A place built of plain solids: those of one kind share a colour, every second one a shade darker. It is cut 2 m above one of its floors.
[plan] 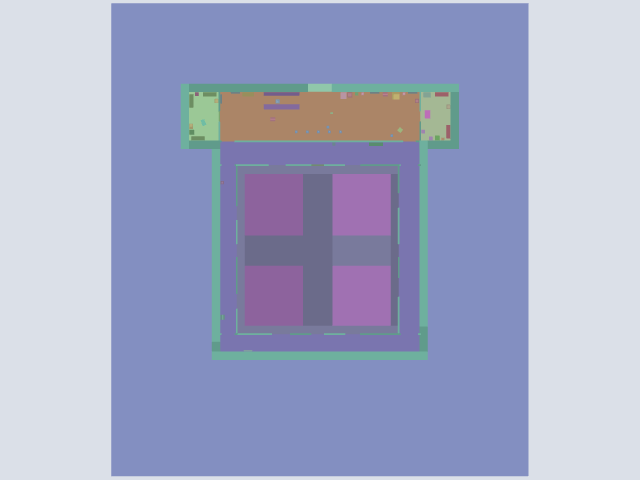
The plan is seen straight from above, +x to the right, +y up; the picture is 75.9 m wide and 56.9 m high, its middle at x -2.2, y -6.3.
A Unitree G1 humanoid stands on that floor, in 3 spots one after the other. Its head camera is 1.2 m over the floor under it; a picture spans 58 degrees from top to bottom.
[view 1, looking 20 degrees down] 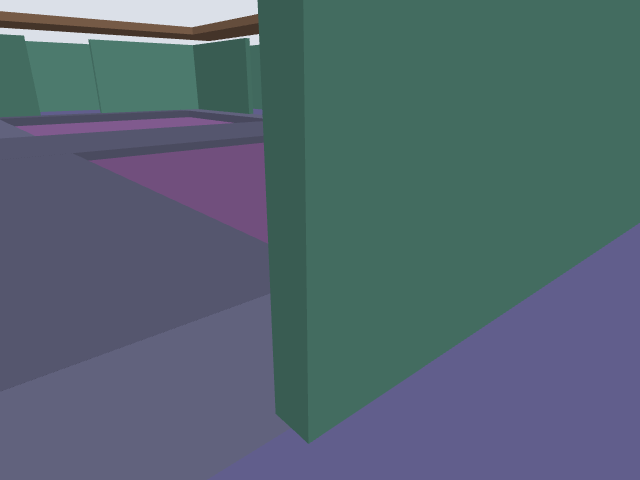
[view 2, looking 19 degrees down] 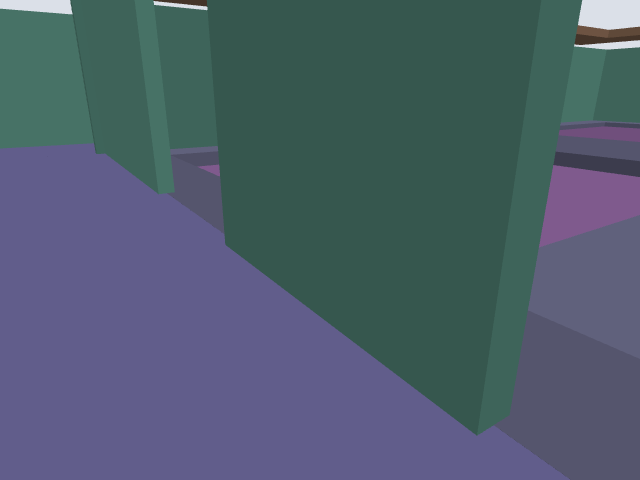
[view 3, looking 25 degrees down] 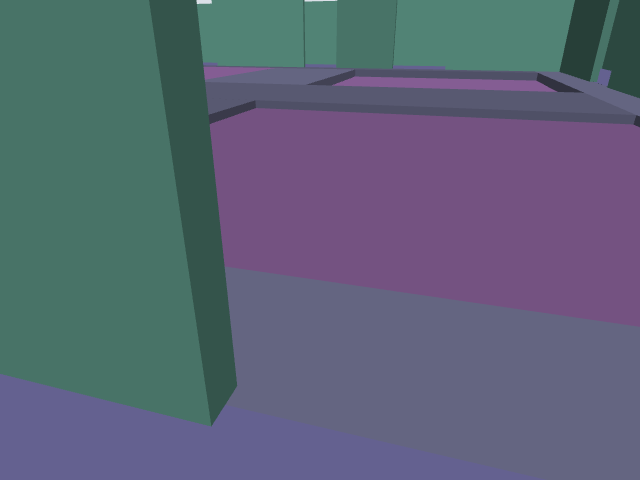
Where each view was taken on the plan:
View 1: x -13.10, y -7.57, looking -41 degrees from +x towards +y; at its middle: wall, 1.31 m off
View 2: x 8.40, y -7.57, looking -123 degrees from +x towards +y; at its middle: wall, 2.29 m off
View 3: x -13.10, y -13.34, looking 16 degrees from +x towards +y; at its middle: step_tier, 3.22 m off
